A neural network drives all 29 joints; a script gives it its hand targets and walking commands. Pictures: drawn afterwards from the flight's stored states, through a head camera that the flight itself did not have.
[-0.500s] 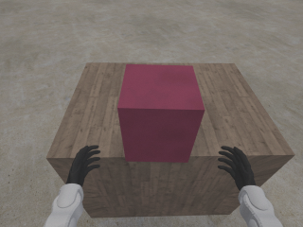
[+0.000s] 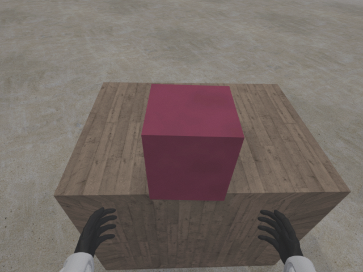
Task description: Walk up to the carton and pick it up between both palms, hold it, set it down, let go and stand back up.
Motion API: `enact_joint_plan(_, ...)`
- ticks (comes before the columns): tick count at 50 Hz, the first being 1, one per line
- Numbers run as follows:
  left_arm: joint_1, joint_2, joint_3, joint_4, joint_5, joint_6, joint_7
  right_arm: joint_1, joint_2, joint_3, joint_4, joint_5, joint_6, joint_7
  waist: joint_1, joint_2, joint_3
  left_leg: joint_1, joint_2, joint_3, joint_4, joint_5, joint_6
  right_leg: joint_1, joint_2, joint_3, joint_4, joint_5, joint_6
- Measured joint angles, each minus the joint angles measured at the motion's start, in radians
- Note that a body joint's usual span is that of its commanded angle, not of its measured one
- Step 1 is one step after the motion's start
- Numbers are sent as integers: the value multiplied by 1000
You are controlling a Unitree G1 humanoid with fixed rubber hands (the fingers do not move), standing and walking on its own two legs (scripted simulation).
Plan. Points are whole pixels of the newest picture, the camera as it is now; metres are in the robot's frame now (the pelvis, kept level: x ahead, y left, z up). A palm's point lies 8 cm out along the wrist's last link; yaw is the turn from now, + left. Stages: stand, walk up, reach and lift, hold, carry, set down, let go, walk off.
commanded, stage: set down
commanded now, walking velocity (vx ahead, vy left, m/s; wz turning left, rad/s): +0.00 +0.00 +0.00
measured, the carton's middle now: (188, 143) +0.46 +0.02 +0.05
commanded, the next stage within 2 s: none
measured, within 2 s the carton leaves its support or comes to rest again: neither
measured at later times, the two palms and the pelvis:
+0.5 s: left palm out of the picture +0.15 +0.23 -0.04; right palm out of the picture +0.17 -0.20 -0.04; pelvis +0.00 +0.00 +0.00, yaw -1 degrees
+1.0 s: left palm out of the picture +0.15 +0.22 -0.07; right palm out of the picture +0.15 -0.20 -0.08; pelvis +0.00 +0.00 +0.00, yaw -1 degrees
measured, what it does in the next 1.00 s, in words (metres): stands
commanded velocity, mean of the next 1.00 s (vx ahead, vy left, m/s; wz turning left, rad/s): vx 0.00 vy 0.00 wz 0.00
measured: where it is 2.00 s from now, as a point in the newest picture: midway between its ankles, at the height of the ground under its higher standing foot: outside the picture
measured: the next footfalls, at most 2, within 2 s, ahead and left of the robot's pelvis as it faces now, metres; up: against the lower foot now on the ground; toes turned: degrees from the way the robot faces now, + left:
none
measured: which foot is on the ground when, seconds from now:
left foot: down 0.00-1.00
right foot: down 0.00-1.00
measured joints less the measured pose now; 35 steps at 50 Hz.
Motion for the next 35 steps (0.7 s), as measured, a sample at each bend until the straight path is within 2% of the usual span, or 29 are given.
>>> enact_joint_plan(5,36,0,11,-81,7,110,-2,48,17,-13,-64,-18,75,-2,7,1,13,7,1,3,-4,4,-1,4,1,3,-2,4,0)
enact_joint_plan(10,50,3,9,-101,0,164,5,74,34,-27,-88,-44,118,1,15,4,33,-1,3,8,-3,8,0,-10,2,7,9,4,0)
enact_joint_plan(21,77,6,9,-91,9,203,-1,112,48,-21,-84,-73,135,-5,24,8,53,-15,8,15,2,5,-2,-28,6,15,17,3,-1)
enact_joint_plan(35,115,4,22,-33,44,243,-27,150,71,-4,-17,-100,143,-15,21,4,50,-3,7,12,0,-3,-5,-14,6,13,13,-6,-4)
